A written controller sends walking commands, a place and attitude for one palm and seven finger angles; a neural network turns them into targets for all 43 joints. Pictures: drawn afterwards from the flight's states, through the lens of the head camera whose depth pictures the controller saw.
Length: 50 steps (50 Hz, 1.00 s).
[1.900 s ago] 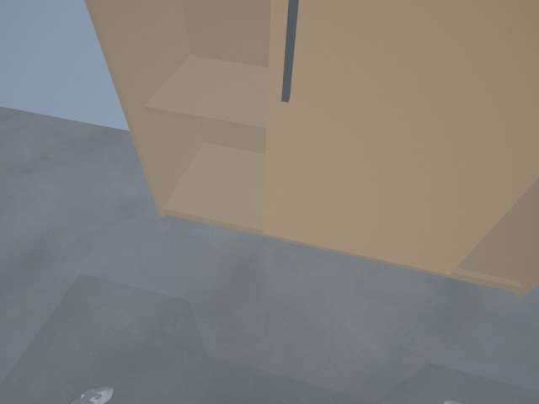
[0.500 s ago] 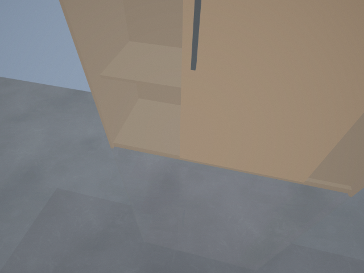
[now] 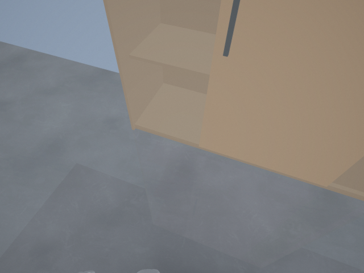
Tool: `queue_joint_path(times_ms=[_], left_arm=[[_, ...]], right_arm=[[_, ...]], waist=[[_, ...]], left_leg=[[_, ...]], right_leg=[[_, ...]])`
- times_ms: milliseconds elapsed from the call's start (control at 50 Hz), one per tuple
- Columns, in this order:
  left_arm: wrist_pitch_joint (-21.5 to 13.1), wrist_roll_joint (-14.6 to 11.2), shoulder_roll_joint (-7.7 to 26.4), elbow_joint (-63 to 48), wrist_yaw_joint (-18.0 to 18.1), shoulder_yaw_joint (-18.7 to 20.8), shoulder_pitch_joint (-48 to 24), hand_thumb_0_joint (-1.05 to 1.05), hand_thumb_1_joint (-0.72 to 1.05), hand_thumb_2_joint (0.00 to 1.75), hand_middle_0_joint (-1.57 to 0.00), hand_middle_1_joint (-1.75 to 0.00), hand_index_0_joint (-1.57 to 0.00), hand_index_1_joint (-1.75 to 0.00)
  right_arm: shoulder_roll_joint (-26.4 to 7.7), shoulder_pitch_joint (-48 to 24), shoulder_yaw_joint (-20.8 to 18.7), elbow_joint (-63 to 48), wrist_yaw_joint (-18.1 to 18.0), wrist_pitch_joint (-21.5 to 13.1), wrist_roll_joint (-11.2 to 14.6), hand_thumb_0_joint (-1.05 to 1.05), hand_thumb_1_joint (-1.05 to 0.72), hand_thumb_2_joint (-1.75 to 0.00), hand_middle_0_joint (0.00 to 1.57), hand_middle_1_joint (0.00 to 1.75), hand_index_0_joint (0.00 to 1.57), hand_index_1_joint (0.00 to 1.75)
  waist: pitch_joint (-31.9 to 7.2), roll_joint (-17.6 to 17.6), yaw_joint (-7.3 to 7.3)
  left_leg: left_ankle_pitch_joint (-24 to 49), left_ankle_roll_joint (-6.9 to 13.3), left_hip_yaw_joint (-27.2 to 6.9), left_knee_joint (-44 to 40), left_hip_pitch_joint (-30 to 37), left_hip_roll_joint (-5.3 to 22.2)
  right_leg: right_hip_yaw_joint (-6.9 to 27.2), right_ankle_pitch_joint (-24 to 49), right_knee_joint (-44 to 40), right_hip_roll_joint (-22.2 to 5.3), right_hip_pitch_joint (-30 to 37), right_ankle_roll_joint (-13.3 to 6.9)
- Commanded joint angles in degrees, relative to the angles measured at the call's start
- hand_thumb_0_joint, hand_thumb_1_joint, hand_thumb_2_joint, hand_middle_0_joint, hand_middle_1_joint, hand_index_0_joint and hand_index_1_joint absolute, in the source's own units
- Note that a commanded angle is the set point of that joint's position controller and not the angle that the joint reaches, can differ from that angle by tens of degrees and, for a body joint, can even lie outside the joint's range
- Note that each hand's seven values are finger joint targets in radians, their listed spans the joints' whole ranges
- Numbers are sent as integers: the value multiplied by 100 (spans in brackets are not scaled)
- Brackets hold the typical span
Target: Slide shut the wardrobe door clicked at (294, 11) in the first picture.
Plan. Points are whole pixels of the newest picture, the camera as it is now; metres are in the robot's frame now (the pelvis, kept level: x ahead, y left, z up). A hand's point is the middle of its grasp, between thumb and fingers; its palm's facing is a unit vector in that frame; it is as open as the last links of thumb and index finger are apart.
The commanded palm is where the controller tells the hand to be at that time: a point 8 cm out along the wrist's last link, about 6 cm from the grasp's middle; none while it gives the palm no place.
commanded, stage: walk to a spot facing it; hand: right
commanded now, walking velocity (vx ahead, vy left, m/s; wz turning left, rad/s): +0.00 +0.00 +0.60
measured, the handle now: (234, 15) +0.91 -0.15 +0.14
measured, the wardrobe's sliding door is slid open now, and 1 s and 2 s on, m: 0.49 0.49 0.49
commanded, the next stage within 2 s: turn to face it in 1.52 s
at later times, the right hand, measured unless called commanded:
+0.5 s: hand out of the picture +0.06 -0.18 -0.14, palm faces -0.14 +0.95 -0.27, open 7.4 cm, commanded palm none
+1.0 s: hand (253, 267) +0.17 -0.17 -0.16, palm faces -0.50 +0.85 -0.17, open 7.4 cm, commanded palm none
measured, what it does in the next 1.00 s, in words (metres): steps on the spot, turning left: right foot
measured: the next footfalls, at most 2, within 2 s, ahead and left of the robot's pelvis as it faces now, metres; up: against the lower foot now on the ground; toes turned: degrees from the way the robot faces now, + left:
right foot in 0.66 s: +0.02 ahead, -0.12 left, +0.00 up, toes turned +21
left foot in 1.24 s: +0.10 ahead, +0.24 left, +0.00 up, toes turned +50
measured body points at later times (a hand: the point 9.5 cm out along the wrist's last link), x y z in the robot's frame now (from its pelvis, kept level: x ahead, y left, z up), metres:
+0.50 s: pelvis -0.02 +0.01 +0.01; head +0.01 +0.04 +0.46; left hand +0.03 +0.30 -0.13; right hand +0.07 -0.23 -0.12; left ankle +0.01 +0.10 -0.73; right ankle -0.02 -0.15 -0.67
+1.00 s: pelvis +0.01 -0.02 +0.02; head +0.03 -0.05 +0.46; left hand -0.15 +0.17 -0.11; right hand +0.20 -0.22 -0.14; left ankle -0.04 +0.15 -0.63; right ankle -0.02 -0.14 -0.73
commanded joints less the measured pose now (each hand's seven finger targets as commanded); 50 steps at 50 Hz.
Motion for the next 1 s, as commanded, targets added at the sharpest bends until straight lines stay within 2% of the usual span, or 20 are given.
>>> queue_joint_path(times_ms=[0, 20, 40, 60, 80, 120, 180, 300, 460, 540, 600, 620, 640, 660, 680, 700, 740, 760, 840, 980], left_arm=[[-111, 38, 1233, -618, 108, 407, -357, 0, 90, 90, -20, -30, -20, -30], [-83, 21, 1185, -627, 98, 407, -370, 0, 90, 90, -20, -30, -20, -30], [-12, -27, 826, -687, 69, 368, -196, 0, 90, 90, -20, -30, -20, -30], [9, -15, 498, -910, 54, 308, -245, 0, 90, 90, -20, -30, -20, -30], [71, -25, 678, -914, 72, 354, -283, 0, 90, 90, -20, -30, -20, -30], [54, -26, 698, -772, 36, 381, -299, 0, 90, 90, -20, -30, -20, -30], [40, 12, 607, -605, 4, 389, -38, 0, 90, 90, -20, -30, -20, -30], [69, 24, 554, -673, 74, 381, -149, 0, 90, 90, -20, -30, -20, -30], [26, -21, 560, -893, 102, 340, -357, 0, 90, 90, -20, -30, -20, -30], [-45, -86, 548, -921, 111, 324, 23, 0, 90, 90, -20, -30, -20, -30], [-139, -84, 667, -693, 118, 354, 1009, 0, 90, 90, -20, -30, -20, -30], [-177, -37, 1014, -619, 169, 436, 1339, 0, 90, 90, -20, -30, -20, -30], [-184, 48, 1544, -698, 190, 527, 1285, 0, 90, 90, -20, -30, -20, -30], [-184, 1, 1595, -882, 199, 479, 762, 0, 90, 90, -20, -30, -20, -30], [-206, 10, 1234, -1040, 152, 347, 270, 0, 90, 90, -20, -30, -20, -30], [-254, 38, 969, -1054, 137, 282, 46, 0, 90, 90, -20, -30, -20, -30], [-350, 42, 881, -964, 146, 249, 202, 0, 90, 90, -20, -30, -20, -30], [-387, 32, 805, -901, 150, 237, 443, 0, 90, 90, -20, -30, -20, -30], [-499, 4, 589, -578, 165, 190, 1363, 0, 90, 90, -20, -30, -20, -30], [-605, 28, 512, -168, 179, 200, 2202, 0, 90, 90, -20, -30, -20, -30]], right_arm=[[-520, 485, -260, -508, 13, -111, 8, 0, -90, -90, 20, 30, 20, 30], [-574, 815, -296, -407, 14, -159, -6, 0, -90, -90, 20, 30, 20, 30], [-1042, 1006, -378, -390, -38, -264, -68, 0, -90, -90, 20, 30, 20, 30], [-1490, 975, -434, -460, -121, -302, -55, 0, -90, -90, 20, 30, 20, 30], [-1393, 979, -432, -506, -183, -266, 3, 0, -90, -90, 20, 30, 20, 30], [-1071, 364, -428, -673, -185, -269, 3, 0, -90, -90, 20, 30, 20, 30], [-849, 272, -389, -725, -170, -342, 40, 0, -90, -90, 20, 30, 20, 30], [-780, 679, -438, -609, -159, -338, 43, 0, -90, -90, 20, 30, 20, 30], [-899, 654, -478, -636, -142, -264, -20, 0, -90, -90, 20, 30, 20, 30], [-995, 372, -508, -747, -141, -218, -44, 0, -90, -90, 20, 30, 20, 30], [-956, -101, -498, -894, -101, -175, -9, 0, -90, -90, 20, 30, 20, 30], [-690, -178, -451, -1005, -54, -161, 5, 0, -90, -90, 20, 30, 20, 30], [-354, -223, -424, -1129, 22, -162, 49, 0, -90, -90, 20, 30, 20, 30], [-622, -459, -505, -1212, 42, -196, -17, 0, -90, -90, 20, 30, 20, 30], [-719, -280, -568, -1132, 105, -203, -47, 0, -90, -90, 20, 30, 20, 30], [-733, -44, -614, -933, 158, -174, -122, 0, -90, -90, 20, 30, 20, 30], [-469, 340, -553, -734, 247, -140, -135, 0, -90, -90, 20, 30, 20, 30], [-410, 304, -521, -731, 256, -140, -128, 0, -90, -90, 20, 30, 20, 30], [-241, -41, -450, -785, 259, -170, -116, 0, -90, -90, 20, 30, 20, 30], [-54, -779, -335, -878, 314, -206, -65, 0, -90, -90, 20, 30, 20, 30]], waist=[[-574, -1027, -185], [-661, -667, -341], [-622, 1002, -357], [-443, 2101, -258], [-487, 1438, -271], [-258, 927, -66], [-640, 356, 67], [-931, 520, -93], [-885, 635, -193], [-1126, 834, -73], [-1253, 723, 393], [-1174, -169, 607], [-825, -1897, 620], [-196, -1417, 485], [-18, -1068, 146], [89, -826, -50], [-12, -835, -127], [14, -856, -70], [217, -925, 179], [394, -901, 453]], left_leg=[[-105, 5, 208, -1, 495, 297], [757, -2, 239, -907, 1003, 306], [1774, 128, -1142, -2290, 1206, 1115], [3222, 597, -3058, -2730, 1030, 2154], [2964, 896, -2724, -2762, 790, 2154], [1432, 1040, -2501, -2819, 425, 1663], [1788, 855, -1915, -2602, 835, 1218], [2121, 664, -2054, -2537, 1510, 1032], [1917, 1064, -2692, -2617, 1108, 968], [1844, 992, -2897, -2631, 933, 840], [-326, 459, -2498, -2604, -530, 284], [-1163, 165, -1840, -1836, -1745, -277], [-1060, -81, -683, 75, -2764, -903], [-615, -141, -530, 1024, -2629, -216], [-120, -181, -492, 1541, -2156, -28], [267, -216, -359, 2001, -1878, -88], [813, -234, -23, 2806, -1901, -119], [975, -248, 13, 2952, -2085, -90], [1411, -309, 37, 2867, -2682, 221], [1238, -296, 420, 1776, -3010, 633]], right_leg=[[881, 1923, -519, -1661, -313, -803], [529, 1502, 271, -1365, -560, -490], [16, -192, 1782, -537, -1218, 34], [310, -1710, 2962, 137, -2209, 240], [913, -1495, 3317, -13, -1947, 155], [1024, -787, 3564, -182, -2012, 136], [961, -140, 3399, -160, -1885, 246], [1028, -82, 3119, -40, -2139, 357], [1031, -577, 1842, 165, -1460, 249], [1052, -739, 663, 356, -682, 66], [890, -160, -995, 398, 1364, -130], [1644, -962, -1666, -415, 2306, -357], [3515, -2319, -2409, -1987, 2231, -669], [3765, -2445, -2660, -2643, 853, -920], [3532, -2382, -2714, -2363, 41, -1001], [2738, -1950, -2540, -1797, -233, -734], [1665, -1412, -2397, -1190, -139, -458], [1466, -1183, -2330, -1086, 58, -413], [1188, -158, -2194, -1202, 695, -353], [694, 1451, -2045, -1664, 1579, -802]])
